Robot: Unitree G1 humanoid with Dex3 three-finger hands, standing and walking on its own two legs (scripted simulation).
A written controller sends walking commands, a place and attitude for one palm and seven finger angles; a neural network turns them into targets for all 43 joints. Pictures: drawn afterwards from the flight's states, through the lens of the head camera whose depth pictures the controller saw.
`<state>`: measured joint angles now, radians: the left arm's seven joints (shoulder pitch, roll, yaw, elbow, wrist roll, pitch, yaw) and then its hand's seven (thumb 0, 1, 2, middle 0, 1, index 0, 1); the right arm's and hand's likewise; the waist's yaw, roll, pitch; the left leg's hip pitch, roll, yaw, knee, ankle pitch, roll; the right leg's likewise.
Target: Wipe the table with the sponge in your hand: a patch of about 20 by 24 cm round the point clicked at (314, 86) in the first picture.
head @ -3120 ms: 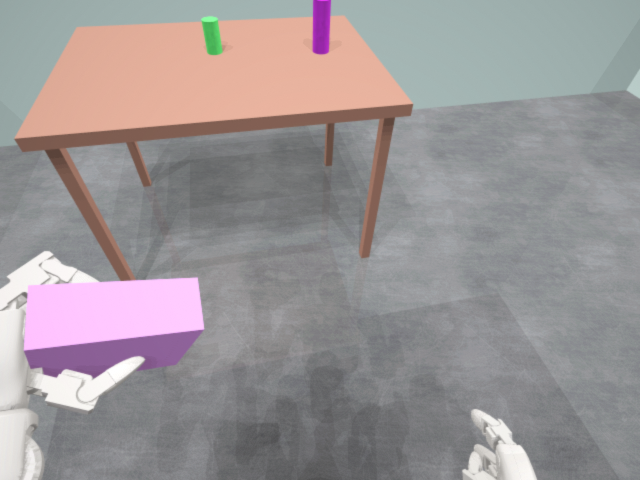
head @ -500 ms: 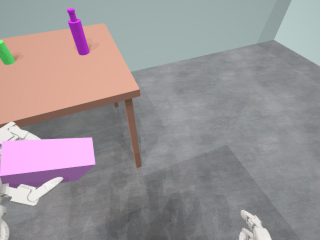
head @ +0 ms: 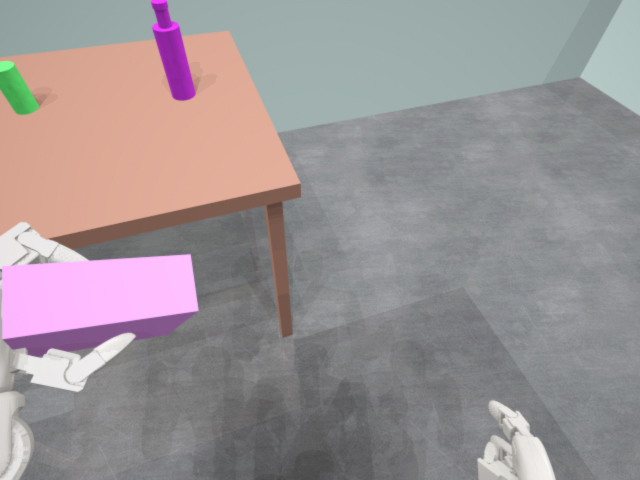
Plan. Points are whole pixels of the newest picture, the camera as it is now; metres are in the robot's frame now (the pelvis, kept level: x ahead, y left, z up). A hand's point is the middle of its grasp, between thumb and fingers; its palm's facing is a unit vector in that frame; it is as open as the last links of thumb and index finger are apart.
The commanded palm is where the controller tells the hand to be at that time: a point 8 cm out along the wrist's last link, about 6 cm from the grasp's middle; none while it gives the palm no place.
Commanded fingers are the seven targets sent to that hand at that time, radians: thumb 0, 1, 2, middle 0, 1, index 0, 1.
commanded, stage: take the last steps up to it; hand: left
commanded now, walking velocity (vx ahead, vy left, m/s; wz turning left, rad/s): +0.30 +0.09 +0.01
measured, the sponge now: (131, 305) +0.24 +0.20 +0.16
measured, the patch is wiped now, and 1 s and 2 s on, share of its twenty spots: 0.00 0.00 0.00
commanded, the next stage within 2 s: come to a stop and stand still in 0.98 s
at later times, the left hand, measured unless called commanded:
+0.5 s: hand (149, 229) +0.31 +0.20 +0.18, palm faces +0.38 -0.79 -0.48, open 9.5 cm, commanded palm +0.25 +0.25 +0.19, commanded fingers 0.00 0.10 1.30 -1.20 -1.60 -1.20 -1.60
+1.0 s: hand (168, 163) +0.40 +0.21 +0.19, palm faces +0.40 -0.77 -0.50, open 9.5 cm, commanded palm +0.35 +0.26 +0.19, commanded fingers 0.00 0.10 1.30 -1.20 -1.60 -1.20 -1.60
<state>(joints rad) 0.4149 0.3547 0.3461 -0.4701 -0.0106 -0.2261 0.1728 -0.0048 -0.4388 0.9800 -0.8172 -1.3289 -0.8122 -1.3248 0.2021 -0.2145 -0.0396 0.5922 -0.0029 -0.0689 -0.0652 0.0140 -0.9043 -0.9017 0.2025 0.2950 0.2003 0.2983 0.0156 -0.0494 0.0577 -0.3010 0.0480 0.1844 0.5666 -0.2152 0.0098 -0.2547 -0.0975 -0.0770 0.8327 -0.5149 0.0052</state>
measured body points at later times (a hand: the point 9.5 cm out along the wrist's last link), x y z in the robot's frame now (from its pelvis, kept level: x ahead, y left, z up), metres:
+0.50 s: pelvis +0.10 -0.03 +0.02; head +0.14 -0.06 +0.46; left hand +0.29 +0.24 +0.20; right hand +0.26 -0.28 -0.10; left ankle +0.11 +0.13 -0.65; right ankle +0.09 -0.11 -0.72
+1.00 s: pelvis +0.19 -0.02 +0.00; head +0.22 -0.05 +0.45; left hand +0.38 +0.25 +0.22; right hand +0.36 -0.21 -0.11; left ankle +0.20 +0.13 -0.72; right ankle +0.21 -0.10 -0.73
